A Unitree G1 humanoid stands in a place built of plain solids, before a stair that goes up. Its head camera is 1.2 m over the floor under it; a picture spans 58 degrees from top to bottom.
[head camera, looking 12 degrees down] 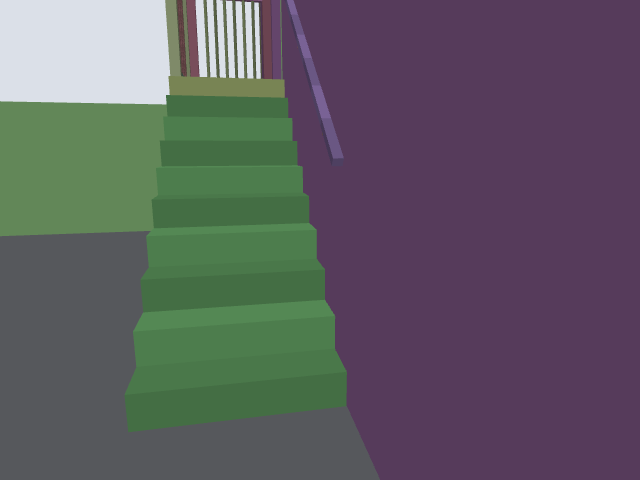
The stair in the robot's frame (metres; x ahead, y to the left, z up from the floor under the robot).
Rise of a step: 0.18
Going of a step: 0.25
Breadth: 0.98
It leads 11 degrees to the left of straight ahead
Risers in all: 10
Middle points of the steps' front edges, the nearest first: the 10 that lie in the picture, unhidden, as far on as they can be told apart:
1.75 0.35 0.18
1.99 0.40 0.36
2.23 0.45 0.54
2.48 0.50 0.72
2.72 0.55 0.90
2.96 0.60 1.07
3.20 0.64 1.25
3.44 0.69 1.43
3.68 0.74 1.61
3.93 0.79 1.79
